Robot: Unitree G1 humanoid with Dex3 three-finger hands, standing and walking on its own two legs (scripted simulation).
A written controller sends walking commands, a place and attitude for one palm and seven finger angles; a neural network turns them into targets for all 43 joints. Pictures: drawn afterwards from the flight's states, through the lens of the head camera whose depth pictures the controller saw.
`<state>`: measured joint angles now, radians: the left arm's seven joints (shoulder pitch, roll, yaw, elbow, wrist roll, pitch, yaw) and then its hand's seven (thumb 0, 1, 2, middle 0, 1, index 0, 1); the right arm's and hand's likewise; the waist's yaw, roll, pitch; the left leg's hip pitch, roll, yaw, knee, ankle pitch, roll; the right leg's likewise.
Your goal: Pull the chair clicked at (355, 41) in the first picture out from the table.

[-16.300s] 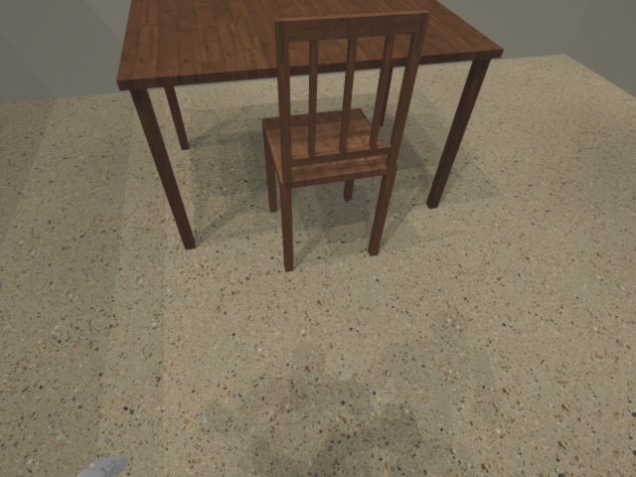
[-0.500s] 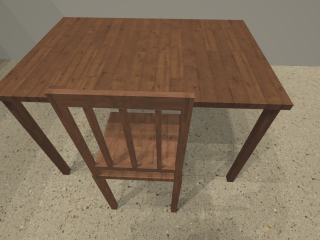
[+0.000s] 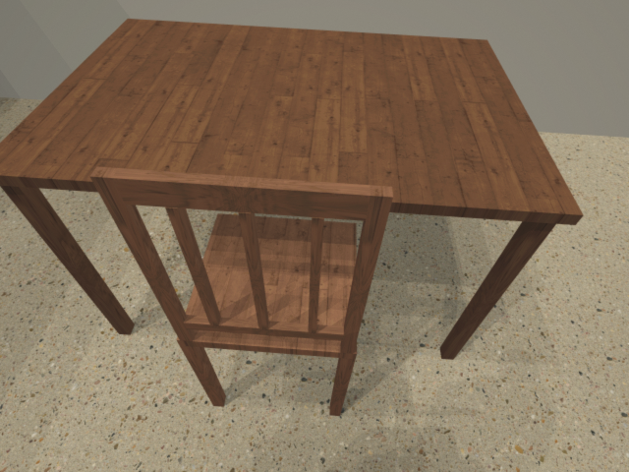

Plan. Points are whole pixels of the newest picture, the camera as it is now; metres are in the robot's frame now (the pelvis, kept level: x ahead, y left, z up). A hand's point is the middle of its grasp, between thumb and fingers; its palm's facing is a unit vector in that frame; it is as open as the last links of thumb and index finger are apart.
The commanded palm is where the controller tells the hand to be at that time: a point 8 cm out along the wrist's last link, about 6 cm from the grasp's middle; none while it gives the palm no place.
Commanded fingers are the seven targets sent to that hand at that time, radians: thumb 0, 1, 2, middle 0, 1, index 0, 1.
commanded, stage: raise the hand toward the chair's back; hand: left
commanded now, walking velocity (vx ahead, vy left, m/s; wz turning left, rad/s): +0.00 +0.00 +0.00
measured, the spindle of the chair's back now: (256, 277) +0.42 +0.12 -0.06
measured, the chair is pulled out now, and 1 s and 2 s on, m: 0.00 0.00 0.00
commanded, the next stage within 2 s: none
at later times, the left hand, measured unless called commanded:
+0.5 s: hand out of the picture +0.11 +0.18 -0.07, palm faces +0.18 -0.98 -0.06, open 10.3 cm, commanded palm +0.12 +0.22 -0.06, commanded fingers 0.00 0.25 0.62 -0.13 -0.20 -0.13 -0.20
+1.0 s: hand (182, 444) +0.16 +0.18 -0.06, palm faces -0.01 -1.00 -0.06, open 14.6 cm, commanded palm +0.14 +0.24 -0.05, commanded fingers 0.00 -0.34 0.37 -0.08 -0.11 -0.08 -0.11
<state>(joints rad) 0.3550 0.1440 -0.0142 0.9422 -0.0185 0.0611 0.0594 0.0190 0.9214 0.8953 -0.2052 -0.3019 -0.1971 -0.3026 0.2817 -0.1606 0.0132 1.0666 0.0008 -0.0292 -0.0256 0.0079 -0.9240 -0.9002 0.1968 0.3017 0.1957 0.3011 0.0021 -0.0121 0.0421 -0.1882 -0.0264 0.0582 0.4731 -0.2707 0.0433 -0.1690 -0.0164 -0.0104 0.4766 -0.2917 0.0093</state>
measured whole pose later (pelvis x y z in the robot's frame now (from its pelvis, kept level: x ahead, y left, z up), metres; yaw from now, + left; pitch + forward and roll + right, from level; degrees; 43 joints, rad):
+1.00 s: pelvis -0.05 -0.02 -0.09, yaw +2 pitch +16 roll -2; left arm 0.39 0.24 0.17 0.05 -0.27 -0.44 -0.31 0.01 -0.11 0.46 -0.10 -0.14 -0.09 -0.14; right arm 0.24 -0.26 -0.03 0.60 0.03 -0.22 -0.06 0.01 -0.90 -0.90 0.20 0.30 0.20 0.30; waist -0.02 0.03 -0.13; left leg -0.96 0.01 -0.02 1.19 -0.50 0.02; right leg -0.90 0.00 -0.09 1.15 -0.53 -0.03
